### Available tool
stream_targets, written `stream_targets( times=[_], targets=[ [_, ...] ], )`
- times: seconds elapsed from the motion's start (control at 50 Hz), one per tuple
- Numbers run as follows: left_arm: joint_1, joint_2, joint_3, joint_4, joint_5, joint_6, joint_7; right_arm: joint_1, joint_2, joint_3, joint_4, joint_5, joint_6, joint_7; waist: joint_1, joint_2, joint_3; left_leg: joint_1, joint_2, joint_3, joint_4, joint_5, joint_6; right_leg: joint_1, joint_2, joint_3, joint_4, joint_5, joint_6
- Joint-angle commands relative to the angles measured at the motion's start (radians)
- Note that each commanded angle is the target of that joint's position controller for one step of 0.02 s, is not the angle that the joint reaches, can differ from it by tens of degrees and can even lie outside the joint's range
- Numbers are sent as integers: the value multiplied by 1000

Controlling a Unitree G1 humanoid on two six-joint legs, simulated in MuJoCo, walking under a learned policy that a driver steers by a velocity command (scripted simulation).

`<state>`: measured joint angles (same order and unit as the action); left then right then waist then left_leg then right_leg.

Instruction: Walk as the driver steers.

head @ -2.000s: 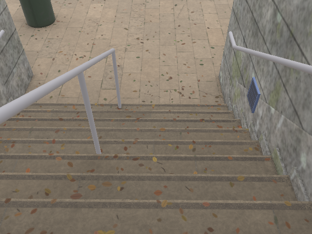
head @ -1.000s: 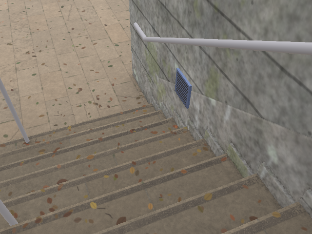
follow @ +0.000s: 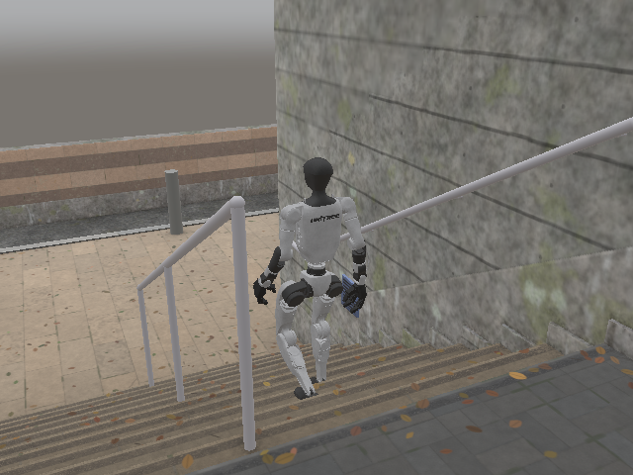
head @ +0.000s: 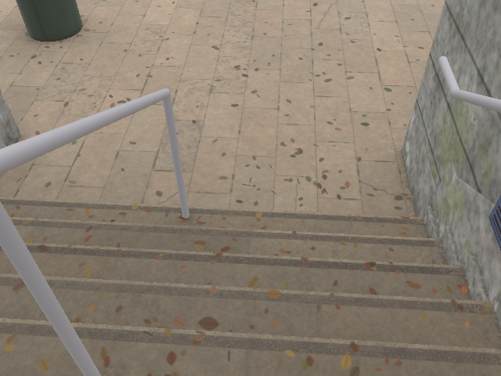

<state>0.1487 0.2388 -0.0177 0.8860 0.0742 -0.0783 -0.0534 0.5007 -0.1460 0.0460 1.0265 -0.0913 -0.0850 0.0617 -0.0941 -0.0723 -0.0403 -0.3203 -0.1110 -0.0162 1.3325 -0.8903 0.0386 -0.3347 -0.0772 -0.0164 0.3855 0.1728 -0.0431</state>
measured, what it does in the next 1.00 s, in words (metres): goes down, turning right: left foot 0.17 m lower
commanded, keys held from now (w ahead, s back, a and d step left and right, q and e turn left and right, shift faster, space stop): w+e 0.66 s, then w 0.34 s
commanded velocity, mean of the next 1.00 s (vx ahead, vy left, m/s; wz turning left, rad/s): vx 0.50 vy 0.00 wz -0.39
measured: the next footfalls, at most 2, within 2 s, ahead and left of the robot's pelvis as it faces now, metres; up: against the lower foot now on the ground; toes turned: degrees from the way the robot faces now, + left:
left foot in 0.50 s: +0.42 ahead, +0.03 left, -0.17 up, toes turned -14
right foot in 1.10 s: +0.66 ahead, -0.33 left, -0.33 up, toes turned -34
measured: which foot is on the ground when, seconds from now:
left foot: down 0.00-0.00, up 0.02-0.48, down 0.50-1.00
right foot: down 0.00-0.50, up 0.52-1.00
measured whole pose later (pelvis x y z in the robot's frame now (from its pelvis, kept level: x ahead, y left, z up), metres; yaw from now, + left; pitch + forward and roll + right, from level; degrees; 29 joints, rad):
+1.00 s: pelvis +0.52 -0.12 -0.28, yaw -26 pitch +0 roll +4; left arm 0.02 0.19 -0.04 0.83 0.10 -0.04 -0.11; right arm 0.72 -0.10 0.05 1.17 -0.10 -0.11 0.02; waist -0.17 -0.04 0.00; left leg -0.06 -0.01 0.21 0.90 -0.83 0.00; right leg -0.62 -0.12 0.04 0.55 0.37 -0.05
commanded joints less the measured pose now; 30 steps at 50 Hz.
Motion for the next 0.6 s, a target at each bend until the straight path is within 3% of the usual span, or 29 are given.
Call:
stream_targets(
  times=[0.02,0.04,0.06,0.08,0.1,0.12,0.14,0.16,0.18,0.2,0.22,0.24,0.26,0.28,0.3,0.32,0.34,0.36,0.38,0.4,0.44,0.46,0.48,0.5,0.52,0.54,0.56,0.58,0.6],
  targets=[
    [681,268,108,184,-1,-10,-9,146,-92,-49,12,1,7,80,223,-257,-209,-614,-53,-45,701,113,-6,937,-139,130,305,562,-313],
    [600,319,121,145,8,-1,-35,84,-124,-49,-99,20,2,88,199,-176,-260,-873,-34,-16,856,102,-37,992,-256,466,213,488,-424],
    [515,286,129,137,24,0,-36,-117,-148,-45,-220,44,2,57,255,-95,-80,-1149,30,-62,807,160,-49,917,-357,678,102,-63,-444],
    [417,92,70,132,35,1,-35,-177,-148,-33,-206,28,4,23,210,115,34,-1165,149,-128,646,381,-8,674,-345,597,54,-437,-325],
    [366,8,31,127,37,-5,-43,-134,-137,-29,-183,28,4,-13,136,136,102,-1014,183,-122,590,523,32,374,-254,522,14,-493,-299],
    [266,-77,-4,102,44,-27,-16,-95,-73,-7,-182,-4,0,-32,47,123,138,-826,277,-178,223,796,47,77,-191,476,-24,-408,-278],
    [198,-58,2,93,35,-48,-1,-108,-23,10,-169,-15,10,-29,37,48,205,-714,285,-141,127,865,52,-131,-105,411,-54,-421,-286],
    [171,-43,4,78,-11,-61,12,-140,-66,5,-153,-27,15,-10,86,96,149,-588,263,-82,-146,1009,20,-231,-51,304,-51,-499,-300],
    [258,-23,-1,115,-12,-71,16,-231,-81,-4,-157,-25,20,2,120,45,114,-448,255,-32,-229,1105,1,-306,-4,269,-40,-520,-293],
    [316,7,-5,147,5,-76,11,-288,-70,2,-176,-13,19,7,120,20,80,-345,232,3,-218,1113,-18,-363,7,275,-13,-420,-288],
    [339,62,7,144,24,-75,12,-238,-72,8,-162,-14,12,22,88,39,58,-257,195,22,-138,1114,-33,-394,15,277,82,-267,-280],
    [418,25,0,168,18,-85,33,-300,-102,6,-184,-32,8,22,148,79,37,-505,219,-93,-291,1212,-47,-110,9,346,164,-296,-286],
    [486,15,-4,184,7,-87,44,-390,-126,2,-210,-37,7,11,191,65,63,-708,219,-111,-391,1185,-67,97,-27,430,231,-302,-297],
    [514,-33,-14,182,0,-87,58,-463,-136,6,-225,-37,6,-1,229,102,78,-755,225,-135,-599,1308,-78,170,-5,442,309,-401,-279],
    [545,-23,-17,182,2,-76,55,-487,-115,12,-236,-35,11,-1,233,92,68,-622,197,-82,-668,1366,-75,67,17,441,329,-447,-273],
    [543,-20,-19,188,12,-63,42,-501,-83,20,-250,-28,19,1,210,33,97,-446,175,-34,-661,1333,-63,-100,30,448,297,-479,-274],
    [513,-27,-20,173,24,-56,27,-512,-77,24,-278,-23,22,-1,199,32,121,-264,170,-7,-659,1331,-53,-275,49,418,303,-518,-258],
    [447,0,-14,135,27,-50,14,-505,-91,19,-302,-21,19,1,175,44,91,-93,158,23,-661,1335,-39,-391,94,380,334,-605,-227],
    [427,24,-9,126,27,-52,5,-499,-105,11,-320,-18,20,2,154,22,98,-10,147,34,-640,1261,-39,-418,94,417,339,-614,-227],
    [434,25,-2,122,18,-53,7,-497,-121,5,-327,-13,21,1,164,32,122,-31,146,11,-712,1162,-40,-332,92,461,393,-617,-223],
    [491,28,12,138,-10,-41,25,-521,-133,-3,-330,-1,23,-11,209,13,169,-141,129,-15,-979,989,-19,-35,79,552,499,-464,-223],
    [482,28,17,140,-15,-31,25,-469,-137,-7,-298,7,22,-23,197,31,171,-82,131,-18,-1165,1026,-4,47,103,539,583,-373,-202],
    [442,42,16,130,7,-14,2,-291,-160,-25,-227,18,11,-27,119,47,100,193,158,-3,-1213,1241,25,-22,150,481,781,-327,-165],
    [409,12,9,117,20,-4,-36,56,-213,-64,-115,25,-4,-27,-18,93,-22,639,247,0,-1057,1344,104,-285,167,401,1024,-200,-103],
    [567,-128,-10,100,-25,-18,-58,271,-305,-109,-93,18,-11,-24,3,357,-305,1123,481,-139,-688,2055,356,-602,268,226,1574,-863,-6],
    [621,-66,0,63,-55,-23,-73,218,-362,-127,-102,5,4,11,32,251,-369,1161,631,-252,-589,2227,464,-824,243,160,1814,-1016,2],
    [455,5,18,-30,-49,-11,-71,128,-352,-142,-136,-24,22,15,-25,172,-266,1071,705,-399,-711,1858,478,-1027,190,136,1824,-967,46],
    [318,25,20,-67,-43,-2,-44,10,-269,-123,-157,-13,25,13,-16,97,-119,807,699,-395,-818,1423,423,-1106,111,144,1781,-826,48],
    [339,-7,10,-21,-23,7,-24,-98,-104,-70,-179,-18,22,4,64,-23,-10,509,573,-228,-858,1292,314,-952,25,203,1528,-586,18]
  ],
)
